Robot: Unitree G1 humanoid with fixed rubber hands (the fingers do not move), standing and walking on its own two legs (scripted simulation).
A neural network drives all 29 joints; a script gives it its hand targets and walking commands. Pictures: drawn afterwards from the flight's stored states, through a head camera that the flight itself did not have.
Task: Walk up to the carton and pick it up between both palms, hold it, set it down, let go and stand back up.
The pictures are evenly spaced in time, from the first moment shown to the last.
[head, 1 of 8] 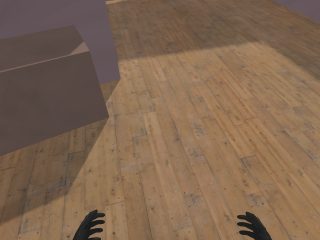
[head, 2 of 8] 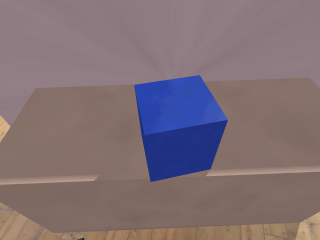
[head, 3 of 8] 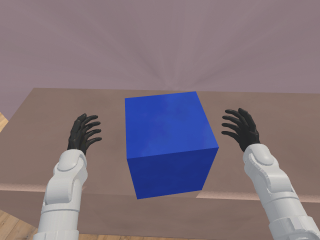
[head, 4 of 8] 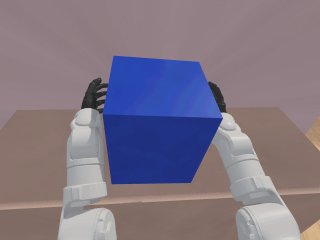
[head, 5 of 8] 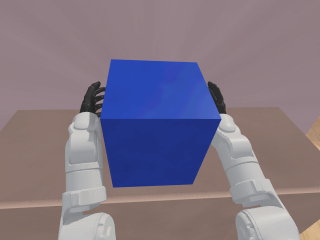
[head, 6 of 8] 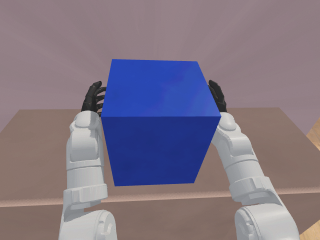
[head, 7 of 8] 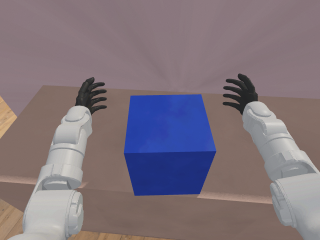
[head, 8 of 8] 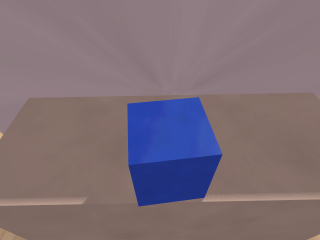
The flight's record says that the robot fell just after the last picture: no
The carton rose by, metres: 0.18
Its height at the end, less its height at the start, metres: +0.00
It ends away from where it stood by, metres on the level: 0.01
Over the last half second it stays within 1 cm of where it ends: yes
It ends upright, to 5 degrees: yes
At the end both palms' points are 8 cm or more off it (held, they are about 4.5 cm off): yes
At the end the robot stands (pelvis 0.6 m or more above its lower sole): yes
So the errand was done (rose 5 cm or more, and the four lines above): yes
